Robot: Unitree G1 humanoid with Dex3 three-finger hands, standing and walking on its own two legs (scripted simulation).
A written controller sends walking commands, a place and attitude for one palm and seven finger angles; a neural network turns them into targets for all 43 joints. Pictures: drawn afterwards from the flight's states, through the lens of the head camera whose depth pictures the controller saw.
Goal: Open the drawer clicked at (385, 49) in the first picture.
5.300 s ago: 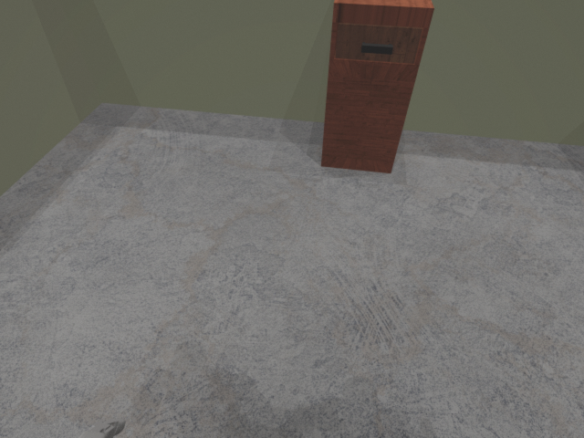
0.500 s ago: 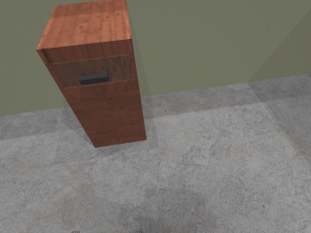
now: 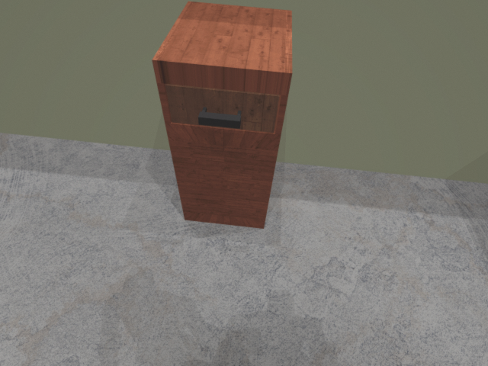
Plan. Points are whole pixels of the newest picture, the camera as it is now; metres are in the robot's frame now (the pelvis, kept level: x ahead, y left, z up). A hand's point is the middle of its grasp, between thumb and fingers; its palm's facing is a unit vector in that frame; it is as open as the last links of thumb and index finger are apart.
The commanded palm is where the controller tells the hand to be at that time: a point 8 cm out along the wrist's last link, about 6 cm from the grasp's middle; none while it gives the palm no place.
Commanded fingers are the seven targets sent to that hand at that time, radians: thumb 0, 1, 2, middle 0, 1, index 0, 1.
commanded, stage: take the last steps up to it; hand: left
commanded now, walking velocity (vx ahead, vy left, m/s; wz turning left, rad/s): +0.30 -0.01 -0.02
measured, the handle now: (220, 115) +0.79 +0.17 -0.09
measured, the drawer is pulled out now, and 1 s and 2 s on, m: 0.00 0.00 0.00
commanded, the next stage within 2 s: come to a stop and stand still in 0.64 s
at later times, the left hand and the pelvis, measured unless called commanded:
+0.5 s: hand (177, 288) +0.28 +0.18 -0.17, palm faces -0.10 -0.98 -0.18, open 7.4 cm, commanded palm none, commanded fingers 0.00 0.90 0.90 -0.20 -0.30 -0.20 -0.30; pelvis +0.16 +0.01 -0.01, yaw -2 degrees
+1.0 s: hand (183, 282) +0.30 +0.17 -0.19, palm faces +0.03 -0.98 -0.18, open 7.4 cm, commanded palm none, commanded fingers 0.00 0.90 0.90 -0.20 -0.30 -0.20 -0.30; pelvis +0.30 +0.00 +0.00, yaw -3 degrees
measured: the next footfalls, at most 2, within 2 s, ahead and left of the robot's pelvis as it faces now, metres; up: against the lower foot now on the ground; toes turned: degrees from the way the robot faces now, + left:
left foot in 0.02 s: +0.02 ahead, +0.11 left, +0.00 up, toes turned +6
right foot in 0.52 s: +0.31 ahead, -0.10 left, +0.00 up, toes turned -9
